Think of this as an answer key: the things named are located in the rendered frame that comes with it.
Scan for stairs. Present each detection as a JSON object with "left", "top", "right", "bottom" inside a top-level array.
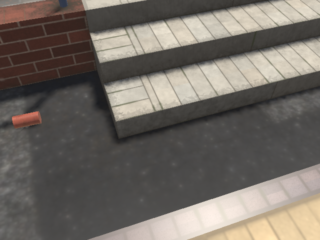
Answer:
[{"left": 85, "top": 0, "right": 320, "bottom": 139}]

